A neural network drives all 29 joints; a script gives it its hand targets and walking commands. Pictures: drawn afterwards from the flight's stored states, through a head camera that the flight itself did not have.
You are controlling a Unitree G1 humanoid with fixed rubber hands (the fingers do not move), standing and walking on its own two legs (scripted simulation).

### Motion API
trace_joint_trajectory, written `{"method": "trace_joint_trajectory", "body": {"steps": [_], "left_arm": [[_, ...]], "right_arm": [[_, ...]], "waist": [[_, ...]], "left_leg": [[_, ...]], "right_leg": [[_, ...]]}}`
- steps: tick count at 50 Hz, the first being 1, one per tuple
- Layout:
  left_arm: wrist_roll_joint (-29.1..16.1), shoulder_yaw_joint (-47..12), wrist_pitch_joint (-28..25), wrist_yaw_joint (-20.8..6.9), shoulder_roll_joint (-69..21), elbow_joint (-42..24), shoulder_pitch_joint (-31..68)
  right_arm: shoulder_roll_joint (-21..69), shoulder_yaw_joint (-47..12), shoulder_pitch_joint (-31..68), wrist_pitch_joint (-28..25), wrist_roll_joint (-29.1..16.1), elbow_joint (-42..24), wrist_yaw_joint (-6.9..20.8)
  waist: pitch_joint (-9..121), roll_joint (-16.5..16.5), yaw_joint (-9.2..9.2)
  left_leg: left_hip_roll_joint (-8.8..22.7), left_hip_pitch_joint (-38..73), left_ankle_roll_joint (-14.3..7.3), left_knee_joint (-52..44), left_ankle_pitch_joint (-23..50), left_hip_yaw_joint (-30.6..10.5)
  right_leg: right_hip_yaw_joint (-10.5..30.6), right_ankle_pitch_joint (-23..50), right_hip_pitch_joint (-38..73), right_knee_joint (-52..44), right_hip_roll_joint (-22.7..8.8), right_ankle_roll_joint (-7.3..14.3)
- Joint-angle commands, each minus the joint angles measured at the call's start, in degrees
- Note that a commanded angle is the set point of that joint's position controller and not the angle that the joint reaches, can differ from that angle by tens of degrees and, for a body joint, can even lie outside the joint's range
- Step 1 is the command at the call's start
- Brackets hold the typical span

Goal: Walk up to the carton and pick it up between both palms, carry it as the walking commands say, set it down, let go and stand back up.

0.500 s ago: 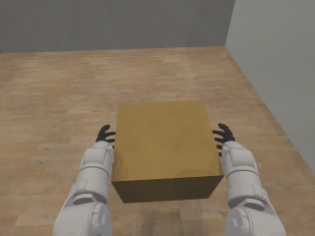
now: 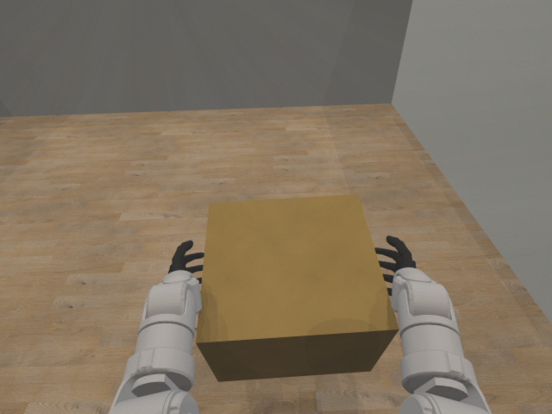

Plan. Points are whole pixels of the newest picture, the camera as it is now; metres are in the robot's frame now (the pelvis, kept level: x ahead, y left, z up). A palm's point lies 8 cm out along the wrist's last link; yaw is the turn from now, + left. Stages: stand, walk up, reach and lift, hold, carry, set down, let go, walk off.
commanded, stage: reach and lift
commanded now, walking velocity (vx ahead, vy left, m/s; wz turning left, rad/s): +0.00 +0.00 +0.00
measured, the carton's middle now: (289, 286) +0.36 -0.01 -0.02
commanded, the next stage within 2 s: hold in 0.68 s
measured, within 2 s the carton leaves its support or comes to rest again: neither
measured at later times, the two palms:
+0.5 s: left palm (179, 287) +0.31 +0.17 +0.05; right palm (403, 283) +0.30 -0.18 +0.05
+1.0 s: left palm (175, 300) +0.29 +0.17 +0.05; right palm (405, 294) +0.28 -0.18 +0.05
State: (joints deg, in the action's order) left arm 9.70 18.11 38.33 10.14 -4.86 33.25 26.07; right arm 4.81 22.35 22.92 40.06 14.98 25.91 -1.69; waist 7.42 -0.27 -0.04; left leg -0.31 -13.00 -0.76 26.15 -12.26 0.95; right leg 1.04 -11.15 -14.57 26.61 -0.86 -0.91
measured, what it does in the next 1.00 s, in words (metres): stands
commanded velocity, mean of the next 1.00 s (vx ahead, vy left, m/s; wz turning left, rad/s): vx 0.00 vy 0.00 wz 0.00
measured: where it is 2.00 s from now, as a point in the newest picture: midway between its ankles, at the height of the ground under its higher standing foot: outside the picture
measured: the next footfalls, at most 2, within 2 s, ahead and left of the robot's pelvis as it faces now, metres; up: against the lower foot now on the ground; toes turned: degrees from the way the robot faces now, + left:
none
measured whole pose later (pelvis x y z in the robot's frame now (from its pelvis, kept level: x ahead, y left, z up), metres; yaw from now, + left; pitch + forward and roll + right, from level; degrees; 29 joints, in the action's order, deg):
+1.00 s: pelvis -0.01 +0.00 +0.00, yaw +0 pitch -2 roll +0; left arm 9.7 19.0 37.1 9.4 -5.3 31.7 23.1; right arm 5.7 20.9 20.7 38.8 15.9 25.6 -1.6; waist 7.4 -0.3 0.0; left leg -0.3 -13.0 -0.8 26.1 -11.2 1.0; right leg 1.1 -10.1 -14.6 26.6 -0.8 -0.9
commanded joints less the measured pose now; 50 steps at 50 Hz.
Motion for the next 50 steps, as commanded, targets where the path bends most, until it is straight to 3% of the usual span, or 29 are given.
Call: {"method": "trace_joint_trajectory", "body": {"steps": [1,9,24,30,36,46,50], "left_arm": [[-10.2,-24.3,-1.7,-31.7,-55.2,-5.1,36.0],[-9.2,-23.3,-2.6,-32.3,-54.8,-2.7,36.8],[-10.4,-27.8,-2.1,-32.2,-56.2,-7.2,31.5],[-11.3,-29.6,-1.9,-32.1,-56.6,-9.8,30.6],[-12.1,-30.5,-2.1,-32.4,-56.7,-11.1,32.1],[-9.9,-25.9,-2.9,-33.7,-54.6,-5.1,36.0],[-9.6,-25.6,-3.6,-34.0,-54.9,-4.4,37.8]], "right_arm": [[56.7,-33.1,36.7,-1.5,-14.5,0.8,24.5],[57.1,-32.6,38.4,-2.7,-13.7,1.7,25.1],[57.3,-34.9,31.6,-2.3,-14.2,-1.0,24.8],[58.0,-37.1,30.8,-2.0,-15.4,-3.3,24.6],[58.9,-38.2,31.9,-2.1,-15.9,-4.8,24.5],[59.5,-34.5,36.2,-2.6,-13.9,0.9,25.3],[59.6,-34.0,37.7,-3.4,-13.7,1.3,25.5]], "waist": [[15.0,1.0,-1.93],[14.0,1.7,-2.61],[17.3,0.6,-1.31],[19.0,0.7,-1.61],[19.2,1.3,-1.44],[13.3,1.6,-1.84],[14.2,1.1,-2.02]], "left_leg": [[-3.7,7.8,0.5,-8.2,8.3,-3.7],[-3.5,6.7,0.0,-8.4,4.8,-3.1],[-3.6,9.6,0.4,-8.5,12.6,-3.8],[-3.7,9.7,0.3,-8.1,13.6,-4.0],[-3.6,8.2,-0.1,-8.0,9.3,-4.1],[-3.2,3.0,-1.0,-9.3,-3.7,-3.1],[-3.0,3.1,-1.1,-9.4,-4.5,-2.8]], "right_leg": [[2.5,8.1,14.5,-7.7,5.2,1.2],[2.5,4.4,13.5,-7.8,4.8,1.2],[2.2,12.2,14.9,-7.4,5.3,1.3],[2.5,13.4,15.6,-7.2,5.3,1.2],[2.6,9.6,15.1,-7.1,5.2,1.3],[2.5,-2.4,12.3,-8.0,4.4,1.2],[2.5,-3.2,12.0,-7.8,4.4,1.2]]}}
